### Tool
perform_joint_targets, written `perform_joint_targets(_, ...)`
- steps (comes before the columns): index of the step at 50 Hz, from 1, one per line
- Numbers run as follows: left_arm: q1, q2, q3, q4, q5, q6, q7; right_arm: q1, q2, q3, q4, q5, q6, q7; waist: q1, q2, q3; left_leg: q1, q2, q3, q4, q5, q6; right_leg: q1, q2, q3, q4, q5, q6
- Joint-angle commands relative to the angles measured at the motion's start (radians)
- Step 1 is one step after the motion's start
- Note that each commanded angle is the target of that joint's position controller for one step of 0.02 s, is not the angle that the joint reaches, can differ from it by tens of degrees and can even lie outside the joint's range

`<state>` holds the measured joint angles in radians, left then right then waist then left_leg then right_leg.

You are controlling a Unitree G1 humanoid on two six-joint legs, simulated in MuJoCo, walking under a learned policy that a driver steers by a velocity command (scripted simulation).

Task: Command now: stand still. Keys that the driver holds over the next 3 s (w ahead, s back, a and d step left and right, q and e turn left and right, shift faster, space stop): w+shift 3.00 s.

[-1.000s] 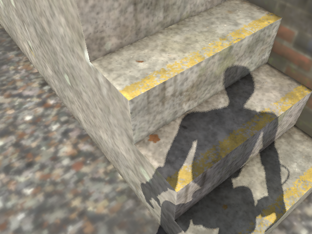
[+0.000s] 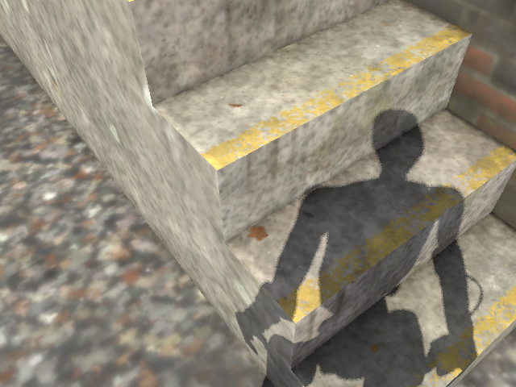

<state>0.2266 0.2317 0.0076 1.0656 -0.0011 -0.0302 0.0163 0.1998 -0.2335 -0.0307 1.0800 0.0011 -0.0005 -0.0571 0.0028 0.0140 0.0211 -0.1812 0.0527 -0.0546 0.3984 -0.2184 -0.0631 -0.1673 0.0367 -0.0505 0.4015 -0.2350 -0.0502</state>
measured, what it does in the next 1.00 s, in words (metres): stands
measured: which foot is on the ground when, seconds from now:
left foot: down 0.00-1.00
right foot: down 0.00-1.00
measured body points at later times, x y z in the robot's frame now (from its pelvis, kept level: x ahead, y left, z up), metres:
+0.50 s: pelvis +0.00 +0.00 +0.00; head +0.01 +0.00 +0.45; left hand +0.03 +0.26 -0.15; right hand +0.04 -0.26 -0.15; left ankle +0.00 +0.16 -0.74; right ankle -0.01 -0.09 -0.74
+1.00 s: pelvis +0.00 +0.01 +0.00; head +0.01 +0.00 +0.45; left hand +0.03 +0.26 -0.15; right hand +0.05 -0.25 -0.15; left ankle +0.00 +0.16 -0.74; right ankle -0.01 -0.09 -0.74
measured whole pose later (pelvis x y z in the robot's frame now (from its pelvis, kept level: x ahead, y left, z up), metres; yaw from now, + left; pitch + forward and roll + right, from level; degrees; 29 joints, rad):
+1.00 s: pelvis +0.00 +0.01 +0.00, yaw +0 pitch +0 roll +0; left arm 0.26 0.22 0.02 1.06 0.00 -0.03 0.02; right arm 0.21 -0.23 -0.04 1.08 0.00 0.00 -0.06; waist 0.00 0.01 0.03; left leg -0.17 0.04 -0.06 0.40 -0.22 -0.05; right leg -0.15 0.03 -0.05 0.40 -0.24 -0.04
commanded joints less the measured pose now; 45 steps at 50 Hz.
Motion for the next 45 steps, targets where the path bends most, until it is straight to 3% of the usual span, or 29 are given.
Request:
perform_joint_targets(1, 0.037, 0.113, 0.020, -0.026, -0.001, -0.008, 0.005, 0.026, -0.110, -0.018, -0.027, 0.001, -0.006, -0.003, -0.001, -0.010, -0.008, -0.030, 0.001, 0.003, -0.046, 0.115, 0.044, 0.022, -0.081, 0.083, -0.077, 0.177, -0.013)
perform_joint_targets(45, 0.075, 0.102, 0.030, -0.031, -0.002, -0.009, 0.009, 0.037, -0.104, -0.025, -0.029, 0.003, -0.009, -0.002, -0.002, -0.009, 0.007, -0.029, -0.004, -0.002, -0.050, 0.118, 0.048, 0.031, -0.083, 0.075, -0.079, 0.173, -0.006)
Next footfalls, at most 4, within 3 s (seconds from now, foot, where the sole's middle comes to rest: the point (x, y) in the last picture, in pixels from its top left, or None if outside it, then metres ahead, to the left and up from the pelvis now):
none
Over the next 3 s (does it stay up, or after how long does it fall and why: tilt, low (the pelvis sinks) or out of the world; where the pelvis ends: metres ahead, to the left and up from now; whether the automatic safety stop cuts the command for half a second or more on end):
stays up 0.00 0.01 0.00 its command is cut before an obstacle from the start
